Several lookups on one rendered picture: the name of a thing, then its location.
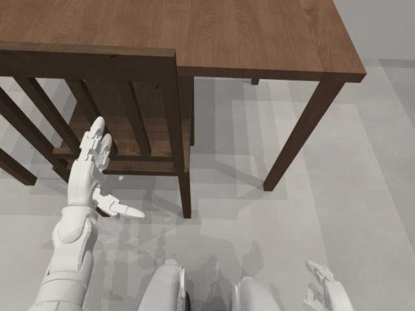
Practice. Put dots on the robot right hand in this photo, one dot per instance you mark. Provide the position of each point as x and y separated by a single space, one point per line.
332 298

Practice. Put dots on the left robot forearm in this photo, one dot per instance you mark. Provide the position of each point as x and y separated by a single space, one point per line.
66 280

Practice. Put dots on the chair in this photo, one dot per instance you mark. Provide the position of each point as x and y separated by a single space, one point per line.
147 108

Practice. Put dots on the left robot shin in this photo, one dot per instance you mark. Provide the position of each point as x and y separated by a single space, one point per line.
181 304

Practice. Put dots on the right robot thigh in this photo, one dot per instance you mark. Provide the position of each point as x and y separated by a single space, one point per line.
252 296

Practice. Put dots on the robot left hand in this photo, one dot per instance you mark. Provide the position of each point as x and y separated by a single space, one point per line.
86 174

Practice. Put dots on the table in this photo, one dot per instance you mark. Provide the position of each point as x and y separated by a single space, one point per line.
259 39

